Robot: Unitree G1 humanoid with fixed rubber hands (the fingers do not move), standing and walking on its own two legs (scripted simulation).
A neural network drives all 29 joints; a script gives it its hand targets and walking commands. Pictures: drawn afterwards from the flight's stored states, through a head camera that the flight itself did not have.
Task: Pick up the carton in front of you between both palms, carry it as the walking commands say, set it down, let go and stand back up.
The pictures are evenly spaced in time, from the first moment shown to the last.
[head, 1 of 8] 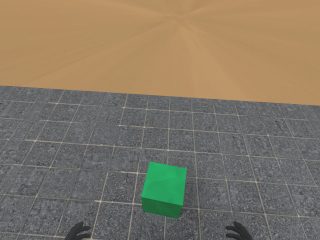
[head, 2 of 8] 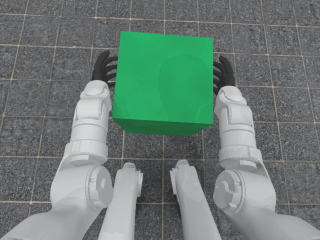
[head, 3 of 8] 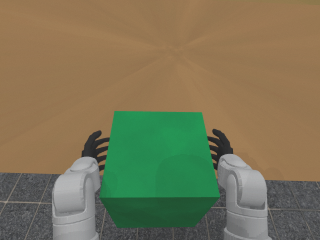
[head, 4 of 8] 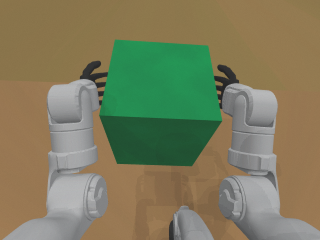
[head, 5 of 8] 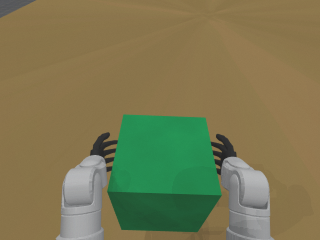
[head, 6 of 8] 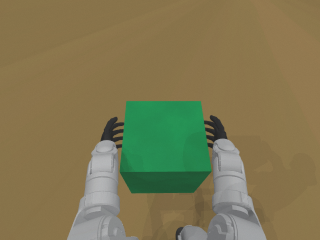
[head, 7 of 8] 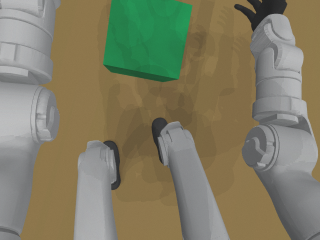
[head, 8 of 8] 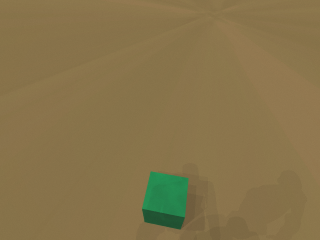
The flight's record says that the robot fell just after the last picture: no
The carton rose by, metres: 0.97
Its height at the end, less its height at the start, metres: +0.23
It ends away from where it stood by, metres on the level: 6.07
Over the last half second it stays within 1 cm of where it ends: yes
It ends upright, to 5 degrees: yes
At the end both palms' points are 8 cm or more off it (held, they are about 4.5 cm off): yes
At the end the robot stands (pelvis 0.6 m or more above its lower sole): yes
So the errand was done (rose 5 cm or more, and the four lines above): yes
